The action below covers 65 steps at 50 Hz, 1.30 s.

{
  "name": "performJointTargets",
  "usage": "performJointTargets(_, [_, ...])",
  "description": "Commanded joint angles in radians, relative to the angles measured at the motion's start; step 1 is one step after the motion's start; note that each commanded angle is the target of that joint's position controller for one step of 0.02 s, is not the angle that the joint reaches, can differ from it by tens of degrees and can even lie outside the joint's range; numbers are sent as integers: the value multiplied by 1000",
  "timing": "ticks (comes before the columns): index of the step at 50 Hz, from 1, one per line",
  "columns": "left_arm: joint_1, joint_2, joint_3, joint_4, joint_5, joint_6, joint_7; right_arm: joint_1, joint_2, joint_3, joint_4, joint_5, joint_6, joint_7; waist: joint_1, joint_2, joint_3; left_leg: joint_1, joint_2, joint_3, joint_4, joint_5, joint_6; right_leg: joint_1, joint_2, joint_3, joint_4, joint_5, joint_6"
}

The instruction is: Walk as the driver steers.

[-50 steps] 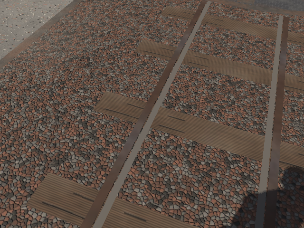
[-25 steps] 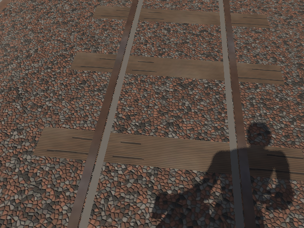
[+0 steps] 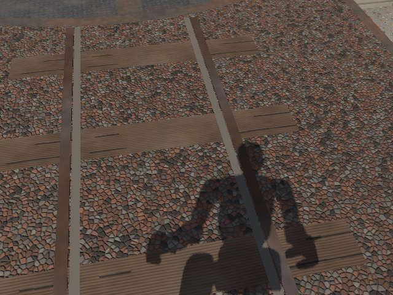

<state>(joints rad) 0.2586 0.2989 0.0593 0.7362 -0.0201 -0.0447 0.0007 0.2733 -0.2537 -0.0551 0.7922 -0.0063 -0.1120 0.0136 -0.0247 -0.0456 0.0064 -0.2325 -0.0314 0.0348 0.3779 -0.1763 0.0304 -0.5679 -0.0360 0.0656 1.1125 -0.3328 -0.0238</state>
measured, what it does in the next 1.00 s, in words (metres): walks ahead: right foot, then left foot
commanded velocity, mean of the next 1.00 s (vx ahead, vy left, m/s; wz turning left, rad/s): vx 0.50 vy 0.00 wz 0.16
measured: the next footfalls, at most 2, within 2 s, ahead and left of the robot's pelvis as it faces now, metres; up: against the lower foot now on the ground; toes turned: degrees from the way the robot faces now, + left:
right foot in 0.28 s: +0.30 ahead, -0.16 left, +0.00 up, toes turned -4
left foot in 0.82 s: +0.60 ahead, +0.09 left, +0.00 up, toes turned +10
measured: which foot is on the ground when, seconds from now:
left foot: down 0.00-0.30, up 0.32-0.80, down 0.82-1.00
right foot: up 0.00-0.26, down 0.28-0.84, up 0.86-1.00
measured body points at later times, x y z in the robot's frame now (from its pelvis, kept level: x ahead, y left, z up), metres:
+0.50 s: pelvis +0.26 -0.07 +0.00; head +0.28 -0.09 +0.45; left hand +0.35 +0.20 -0.10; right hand +0.38 -0.35 -0.12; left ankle +0.31 +0.10 -0.66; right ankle +0.26 -0.15 -0.74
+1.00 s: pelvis +0.54 +0.01 +0.00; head +0.58 +0.02 +0.44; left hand +0.61 +0.30 -0.11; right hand +0.72 -0.24 -0.11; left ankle +0.56 +0.08 -0.74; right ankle +0.56 -0.17 -0.66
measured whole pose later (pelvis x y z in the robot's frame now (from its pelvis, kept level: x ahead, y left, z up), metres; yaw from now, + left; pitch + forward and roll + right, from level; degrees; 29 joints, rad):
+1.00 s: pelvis +0.54 +0.01 +0.00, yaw +15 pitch +2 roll +0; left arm 0.20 0.29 0.05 0.73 0.01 -0.11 0.00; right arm 0.27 -0.29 -0.07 0.69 0.01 -0.05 0.03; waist -0.01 -0.02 0.04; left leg -0.32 -0.11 -0.03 0.44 -0.16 0.10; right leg -0.54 -0.08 0.06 1.14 -0.35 0.01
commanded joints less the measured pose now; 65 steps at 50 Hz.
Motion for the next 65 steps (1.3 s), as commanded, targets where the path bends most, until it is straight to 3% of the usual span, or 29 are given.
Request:
performJointTargets(1, [-15, 19, -1, -81, 14, -14, -5, -19, -145, -35, -43, 10, -18, 3, 22, 127, 3, 74, 266, -230, -228, 165, 204, -115, -69, 9, -134, 97, 12])
performJointTargets(5, [-144, 2, -17, -110, 11, -33, -20, 15, -179, -42, -20, 24, -2, -3, -20, 120, 13, 63, 226, -115, -231, 201, 172, -24, -51, -45, -402, 294, 15])
performJointTargets(9, [-244, 29, -10, -151, -2, -38, -33, 88, -205, -46, 17, 38, 17, -3, -46, 136, 32, 144, 273, -127, -200, 172, 150, 6, -25, -58, -521, 289, -5])
performJointTargets(11, [-239, 50, -2, -159, -1, -41, -37, 92, -218, -49, 28, 41, 29, -6, -22, 145, 28, 188, 296, -132, -156, 221, 131, 53, -9, -70, -569, 235, -32])
performJointTargets(13, [-71, 103, 31, -109, 8, -41, -30, 84, -206, -41, 31, 40, 38, -11, 75, 123, -71, 165, 240, -65, 58, 468, 89, 320, 41, -114, -633, 236, -75])
performJointTargets(14, [95, 162, 55, -75, 15, -38, -19, 80, -166, -22, 17, 24, 35, -14, 148, 76, -189, 30, 191, -15, 298, 386, 47, 577, -52, -15, -607, 253, -121])
performJointTargets(15, [199, 277, 79, -63, 31, -28, -11, 160, -69, 12, -21, 8, 16, -10, 134, -170, -316, -372, 44, 36, 703, -36, -29, 933, -316, 426, -657, 146, -273])
performJointTargets(16, [233, 221, 63, -53, 17, -27, -15, 151, -104, 6, -9, 17, -5, -8, 149, -193, -382, -508, 19, -109, 865, -401, -25, 949, -366, 673, -789, 44, -316])
performJointTargets(17, [168, 172, 43, -56, 12, -31, -20, 80, -174, -15, -30, 43, -13, -2, 134, -125, -232, -598, 78, -122, 923, -345, -11, 840, -334, 541, -802, 9, -272])
performJointTargets(19, [37, 105, 21, -70, 16, -33, -27, -1, -161, -15, -42, 26, -6, -7, 77, -36, -79, -548, 151, -86, 829, -184, -8, 578, -245, 319, -849, 127, -227])
performJointTargets(20, [-3, 80, 14, -74, 24, -38, -31, 12, -152, -19, -38, 17, 6, -8, 41, -51, -49, -482, 176, -95, 780, -134, -11, 484, -210, 254, -884, 191, -214])
performJointTargets(23, [-26, 86, 23, -51, 27, -63, -30, 45, -104, -11, -22, 24, 43, -8, -1, -52, -29, -423, 182, -97, 733, -32, -34, 388, -193, 120, -960, 309, -221])
performJointTargets(26, [13, 98, 30, -12, 35, -71, -16, -35, -93, -11, -48, 24, 50, -9, 20, -11, 7, -487, 169, -134, 606, 106, -47, 415, -193, 19, -981, 387, -205])
performJointTargets(31, [49, 124, 36, 24, 27, -66, 0, -181, -63, 1, -98, 25, 41, 16, 78, 2, 51, -459, 129, -84, 341, 305, -25, 470, -189, -113, -1001, 388, -158])
performJointTargets(36, [103, 143, 45, 69, 11, -34, 8, -284, -63, 5, -174, 26, 40, 48, 107, 8, 83, -515, 105, -31, 235, 177, 22, 658, -243, -163, -916, 513, -130])
performJointTargets(39, [75, 183, 56, 59, 8, -9, 25, -205, -107, -19, -190, 24, 46, 58, 42, -47, -5, -341, 19, 61, 234, 20, 75, 700, -239, -213, -709, 992, -91])
performJointTargets(40, [62, 189, 56, 54, 9, 0, 31, -79, -146, -42, -164, 25, 48, 54, -31, -44, -77, -170, -26, 81, 199, 30, 104, 664, -214, -241, -535, 1086, -68])
performJointTargets(41, [64, 177, 49, 42, 11, -1, 38, 81, -212, -75, -130, 27, 52, 39, -110, -4, -165, 113, -12, 6, 164, 87, 148, 497, -176, -254, -294, 960, -31])
performJointTargets(42, [139, 68, 12, -8, 38, -24, 29, 162, -330, -104, -122, 24, 58, 20, -72, 224, -280, 507, 247, -458, 152, 55, 302, 70, -37, -246, 94, 308, 33])
performJointTargets(43, [126, 55, -5, -22, 34, -67, 10, 169, -309, -89, -141, 27, 49, 22, -65, 251, -423, 662, 382, -891, -19, -18, 418, -144, 101, -24, 289, -259, 47])
performJointTargets(44, [19, 125, 16, -47, -7, -91, -6, 159, -239, -70, -136, 19, 46, 22, -103, 172, -335, 619, 345, -755, -45, -37, 352, -245, 33, 57, 314, -194, 26])
performJointTargets(45, [-32, 120, 10, -65, -15, -104, -9, 109, -206, -61, -138, 22, 43, 19, -78, 120, -209, 470, 302, -607, -49, 17, 311, -254, -9, 37, 242, -111, 10])
performJointTargets(46, [-46, 111, 11, -62, 6, -106, -2, 40, -184, -54, -151, 23, 45, 17, -31, 46, -129, 312, 260, -508, -63, 97, 280, -209, -46, 25, 146, -54, 11])
performJointTargets(48, [-23, 121, 24, -61, 28, -82, 3, -38, -148, -40, -184, 8, 47, 13, 35, 78, -75, 112, 209, -419, -113, 230, 268, -81, -78, 22, 50, 1, 29])
performJointTargets(53, [-101, 61, 7, -88, 40, -52, 11, -14, -190, -54, -166, 19, 43, -14, 29, 96, -29, -46, 144, -294, -148, 291, 250, -39, -52, -17, -221, 195, 94])
performJointTargets(59, [-278, 71, 7, -133, 23, -72, -12, 73, -201, -60, -128, 32, 69, -31, -41, 144, -15, -8, 122, -338, -47, 205, 177, 77, 44, -9, -569, 397, 86])
performJointTargets(63, [-167, 112, 35, -112, 31, -87, -16, 22, -175, -58, -154, 30, 94, -45, 38, 180, -72, 67, 96, -421, 165, 277, 97, 234, 55, -6, -696, 390, 23])
performJointTargets(64, [-96, 146, 44, -109, 48, -90, -9, 12, -131, -45, -176, 24, 91, -44, 70, 141, -154, 13, 40, -381, 319, 219, 53, 407, -37, 46, -693, 530, -23])
performJointTargets(65, [-2, 207, 55, -111, 63, -82, 1, 80, -69, -25, -197, -2, 89, -44, 65, -62, -289, -175, -56, -269, 610, -247, -7, 693, -272, 243, -612, 910, -109])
